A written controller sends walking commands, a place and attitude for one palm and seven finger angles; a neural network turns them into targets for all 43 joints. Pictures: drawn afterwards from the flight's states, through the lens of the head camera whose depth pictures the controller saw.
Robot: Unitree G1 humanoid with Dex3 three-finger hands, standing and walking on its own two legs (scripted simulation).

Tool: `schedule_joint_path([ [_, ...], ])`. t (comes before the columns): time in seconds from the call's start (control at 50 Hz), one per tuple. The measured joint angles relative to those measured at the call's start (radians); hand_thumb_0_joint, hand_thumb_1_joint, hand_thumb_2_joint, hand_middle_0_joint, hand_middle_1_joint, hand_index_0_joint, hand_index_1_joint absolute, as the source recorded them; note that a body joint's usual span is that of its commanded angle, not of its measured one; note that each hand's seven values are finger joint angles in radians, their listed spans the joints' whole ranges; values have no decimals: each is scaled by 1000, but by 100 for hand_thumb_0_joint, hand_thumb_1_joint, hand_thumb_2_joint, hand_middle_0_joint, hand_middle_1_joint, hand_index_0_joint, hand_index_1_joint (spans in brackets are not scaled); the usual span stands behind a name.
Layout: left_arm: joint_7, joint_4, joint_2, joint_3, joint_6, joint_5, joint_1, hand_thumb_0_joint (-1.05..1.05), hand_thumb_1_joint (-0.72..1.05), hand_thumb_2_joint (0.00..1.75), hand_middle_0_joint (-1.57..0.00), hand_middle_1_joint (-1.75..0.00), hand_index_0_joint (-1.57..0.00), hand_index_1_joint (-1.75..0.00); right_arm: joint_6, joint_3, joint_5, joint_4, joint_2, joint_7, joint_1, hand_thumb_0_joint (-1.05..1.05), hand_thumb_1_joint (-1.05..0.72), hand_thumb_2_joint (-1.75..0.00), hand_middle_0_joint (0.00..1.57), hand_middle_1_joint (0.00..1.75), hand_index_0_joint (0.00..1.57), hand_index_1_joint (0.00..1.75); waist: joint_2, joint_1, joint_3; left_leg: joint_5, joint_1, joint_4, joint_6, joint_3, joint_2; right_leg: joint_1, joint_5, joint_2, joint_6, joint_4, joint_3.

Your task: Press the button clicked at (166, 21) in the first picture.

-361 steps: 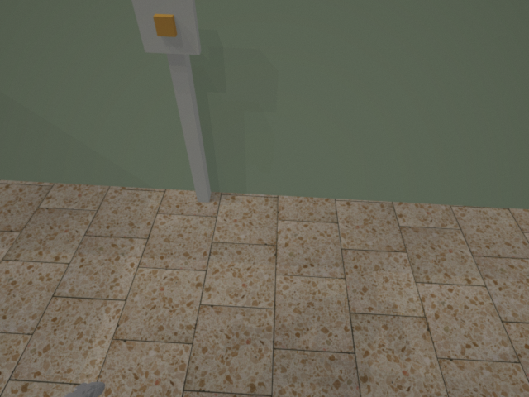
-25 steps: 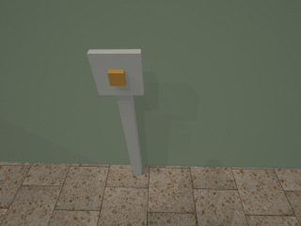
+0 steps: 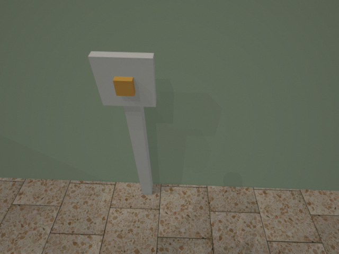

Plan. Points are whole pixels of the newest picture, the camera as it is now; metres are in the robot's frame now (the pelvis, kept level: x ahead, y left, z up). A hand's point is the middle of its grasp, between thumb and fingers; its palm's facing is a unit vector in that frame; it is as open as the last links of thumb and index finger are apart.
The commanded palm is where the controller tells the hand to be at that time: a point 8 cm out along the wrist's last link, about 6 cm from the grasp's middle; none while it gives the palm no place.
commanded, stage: shuffle to correct the standing spot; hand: left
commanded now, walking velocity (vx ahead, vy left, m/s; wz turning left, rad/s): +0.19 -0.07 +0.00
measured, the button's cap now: (124, 85) +0.55 +0.17 +0.10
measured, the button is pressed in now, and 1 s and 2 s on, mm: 0 0 0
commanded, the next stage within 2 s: come to a stop and stand still in 0.16 s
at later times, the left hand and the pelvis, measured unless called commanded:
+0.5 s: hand out of the picture +0.10 +0.14 -0.17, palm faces +0.05 -0.97 -0.25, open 7.3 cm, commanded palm none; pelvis +0.08 -0.04 -0.01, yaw +1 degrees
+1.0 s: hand out of the picture +0.11 +0.18 -0.18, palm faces +0.06 -0.97 -0.22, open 7.4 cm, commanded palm none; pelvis +0.08 -0.01 -0.01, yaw +0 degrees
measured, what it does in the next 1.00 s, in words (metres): steps on the spot: left foot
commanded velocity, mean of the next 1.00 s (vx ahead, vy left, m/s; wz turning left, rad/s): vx -0.01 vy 0.01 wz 0.00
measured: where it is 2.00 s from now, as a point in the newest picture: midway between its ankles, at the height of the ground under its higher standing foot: outside the picture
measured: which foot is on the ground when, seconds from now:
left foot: down 0.00-0.42, up 0.44-0.82, down 0.84-1.00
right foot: down 0.00-1.00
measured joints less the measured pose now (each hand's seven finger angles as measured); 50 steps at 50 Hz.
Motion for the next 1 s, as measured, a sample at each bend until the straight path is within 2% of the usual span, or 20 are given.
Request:
schedule_joint_path([
  [0.24, -6, 13, -8, 28, -16, 3, 57, 0, 91, 90, -19, -30, -20, -30, -25, -10, 0, 5, 27, -8, 40, 0, -91, -90, 20, 30, 20, 30, -12, -2, 0, -128, -17, 124, -11, -12, 21, -4, -117, 16, -10, 99, -10],
  [0.3, -6, 14, -6, 33, -9, 4, 56, 0, 91, 90, -19, -30, -20, -30, -35, -15, -4, 2, 33, -16, 36, 0, -91, -90, 20, 30, 20, 30, -17, -1, 5, -156, -8, 139, -12, 1, 23, -40, -135, 10, -24, 189, -15],
  [0.36, -7, 9, -5, 40, 6, 3, 24, 1, 91, 90, -19, -30, -20, -30, -39, -17, -11, -6, 38, -27, 35, 0, -91, -90, 20, 30, 20, 30, -8, -13, 25, -160, 26, 117, -23, 11, 30, -98, -211, 10, -32, 285, -36],
  [0.38, -8, 2, -5, 44, 7, 2, 7, 1, 91, 90, -19, -30, -20, -30, -36, -16, -10, -7, 38, -29, 38, 0, -91, -90, 20, 30, 20, 30, 0, -17, 35, -158, 36, 108, -28, 9, 33, -102, -189, 10, -32, 252, -46],
  [0.4, -8, -11, -3, 46, 2, 1, -7, 1, 91, 90, -19, -30, -20, -30, -32, -14, -7, -7, 38, -31, 42, 0, -91, -90, 20, 30, 20, 30, 5, -17, 43, -159, 40, 113, -32, 6, 34, -93, -101, 9, -29, 180, -53],
  [0.42, -6, -22, -2, 48, -10, 1, -19, 1, 91, 90, -19, -30, -20, -30, -25, -14, -1, -3, 38, -31, 45, 0, -91, -90, 20, 30, 20, 30, 11, -16, 48, -156, 29, 144, -32, 1, 37, -83, -65, 9, -35, 156, -60],
  [0.5, 12, -48, 3, 36, -38, 3, -58, 1, 92, 90, -19, -30, -20, -30, 15, -23, 18, 21, 29, -27, 22, 0, -91, -90, 20, 30, 20, 30, 23, -7, 46, -240, -69, 354, -8, -41, 18, -38, -92, 10, -67, 115, -89],
  [0.54, 21, -60, 7, 31, -36, 5, -73, 1, 92, 90, -19, -30, -20, -30, 25, -30, 21, 15, 20, -25, -12, 0, -91, -90, 20, 30, 20, 30, 16, -1, 54, -231, -111, 387, -10, -39, 9, -16, -71, 9, -72, 68, -89],
  [0.68, 27, -96, 8, 27, -8, 5, -81, 1, 93, 90, -20, -30, -21, -30, 47, -48, 16, -50, -27, -14, -128, 1, -93, -90, 20, 30, 20, 30, 0, 13, 78, -122, -186, 313, -32, -17, -12, 21, -14, 13, -73, -24, -79],
  [0.78, 22, -104, 14, 29, 7, 6, -58, 0, 91, 90, -20, -30, -21, -30, 43, -46, 15, -98, -35, -6, -173, 1, -92, -90, 20, 30, 20, 30, -14, 24, 80, -56, -160, 192, -29, -10, -16, 23, -16, 23, -69, -14, -77],
  [0.84, 24, -124, 17, 9, 18, 2, -21, 1, 91, 90, -20, -30, -21, -30, 38, -36, 1, -176, -49, 1, -154, 1, -92, -90, 20, 30, 20, 30, 5, 13, 57, 50, -114, 81, -5, -43, -16, 0, -46, 34, -55, 41, -87],
  [0.86, 25, -129, 17, 9, 22, 1, -15, 1, 91, 90, -20, -30, -21, -30, 34, -38, -1, -193, -51, -2, -145, 1, -92, -90, 20, 30, 20, 30, 10, 10, 47, 38, -112, 84, 4, -49, -19, -6, -61, 31, -49, 63, -92],
  [1.0, 24, -167, 40, 9, 38, 2, -8, 1, 91, 90, -20, -30, -21, -30, 28, -22, 1, -231, -26, -2, -102, 0, -91, -90, 20, 30, 20, 30, -7, 27, 5, 11, -97, 102, 44, -26, -45, 13, -60, 3, -14, 65, -71],
])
